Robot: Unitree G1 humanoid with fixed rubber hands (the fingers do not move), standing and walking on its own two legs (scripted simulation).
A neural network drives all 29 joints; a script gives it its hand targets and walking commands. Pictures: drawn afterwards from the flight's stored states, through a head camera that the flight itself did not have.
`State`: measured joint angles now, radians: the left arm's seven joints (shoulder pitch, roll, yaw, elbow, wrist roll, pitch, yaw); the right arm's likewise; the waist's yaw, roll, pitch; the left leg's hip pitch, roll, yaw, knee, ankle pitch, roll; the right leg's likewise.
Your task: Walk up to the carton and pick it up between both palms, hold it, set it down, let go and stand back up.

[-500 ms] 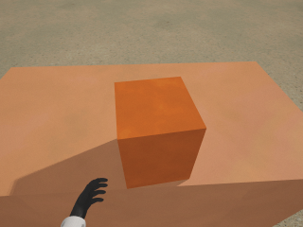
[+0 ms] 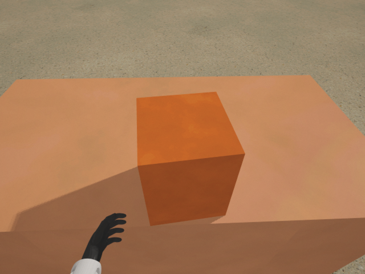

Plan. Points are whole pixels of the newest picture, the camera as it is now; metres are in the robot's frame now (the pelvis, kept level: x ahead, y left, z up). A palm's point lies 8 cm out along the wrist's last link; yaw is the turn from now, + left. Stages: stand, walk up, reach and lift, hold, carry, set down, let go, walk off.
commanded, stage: stand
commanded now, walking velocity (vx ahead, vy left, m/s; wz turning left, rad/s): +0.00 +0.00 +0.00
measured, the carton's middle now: (183, 159) +0.41 +0.01 +0.03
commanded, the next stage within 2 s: none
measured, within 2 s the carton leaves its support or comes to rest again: neither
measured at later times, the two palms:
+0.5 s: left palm out of the picture +0.04 +0.26 -0.12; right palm out of the picture +0.10 -0.25 -0.10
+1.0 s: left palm out of the picture +0.01 +0.28 -0.12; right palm out of the picture +0.09 -0.22 -0.10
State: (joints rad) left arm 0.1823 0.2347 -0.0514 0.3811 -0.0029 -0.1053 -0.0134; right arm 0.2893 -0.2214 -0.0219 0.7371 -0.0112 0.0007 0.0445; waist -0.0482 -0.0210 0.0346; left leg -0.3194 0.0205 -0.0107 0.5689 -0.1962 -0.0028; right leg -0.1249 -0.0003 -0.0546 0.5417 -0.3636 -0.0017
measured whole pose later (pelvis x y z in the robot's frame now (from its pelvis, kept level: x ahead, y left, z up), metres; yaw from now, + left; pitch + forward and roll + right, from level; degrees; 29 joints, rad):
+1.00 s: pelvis -0.01 +0.02 +0.00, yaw +2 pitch -3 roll -2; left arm 0.41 0.27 0.00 0.73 0.01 0.00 0.00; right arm 0.26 -0.23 0.01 0.78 -0.01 0.01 0.00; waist 0.01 -0.01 0.07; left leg -0.33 -0.02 -0.03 0.55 -0.17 0.03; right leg -0.12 -0.03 -0.08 0.52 -0.34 0.03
